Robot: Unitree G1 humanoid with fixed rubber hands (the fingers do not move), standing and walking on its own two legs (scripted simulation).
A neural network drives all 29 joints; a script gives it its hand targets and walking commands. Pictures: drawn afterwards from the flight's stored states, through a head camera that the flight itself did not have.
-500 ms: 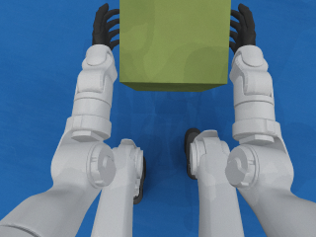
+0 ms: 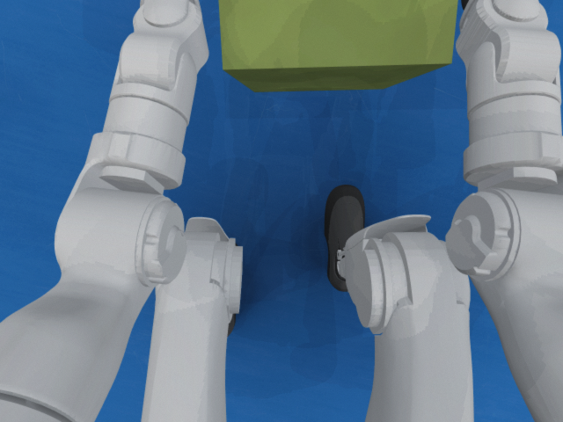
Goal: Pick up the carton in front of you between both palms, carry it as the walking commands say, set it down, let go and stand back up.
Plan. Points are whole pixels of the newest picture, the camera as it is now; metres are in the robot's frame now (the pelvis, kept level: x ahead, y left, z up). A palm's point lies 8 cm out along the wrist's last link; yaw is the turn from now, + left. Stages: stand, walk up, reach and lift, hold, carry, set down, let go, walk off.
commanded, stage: set down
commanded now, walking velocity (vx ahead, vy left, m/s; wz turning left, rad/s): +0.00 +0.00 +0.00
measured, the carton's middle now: out of the picture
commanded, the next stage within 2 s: none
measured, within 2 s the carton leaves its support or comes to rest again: rests again in 0.38 s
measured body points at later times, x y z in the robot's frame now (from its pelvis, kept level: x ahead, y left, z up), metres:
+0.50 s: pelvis -0.01 +0.00 -0.02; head +0.37 -0.02 +0.22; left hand +0.56 +0.06 -0.19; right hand +0.54 -0.25 -0.19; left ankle +0.07 +0.12 -0.36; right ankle +0.15 -0.13 -0.36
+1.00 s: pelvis -0.02 +0.00 -0.02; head +0.36 -0.02 +0.21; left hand +0.56 +0.06 -0.20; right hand +0.53 -0.26 -0.19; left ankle +0.07 +0.12 -0.36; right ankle +0.15 -0.13 -0.36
